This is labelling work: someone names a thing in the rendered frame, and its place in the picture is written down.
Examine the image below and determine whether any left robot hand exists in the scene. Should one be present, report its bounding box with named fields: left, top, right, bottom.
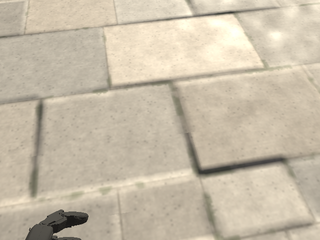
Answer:
left=25, top=209, right=89, bottom=240

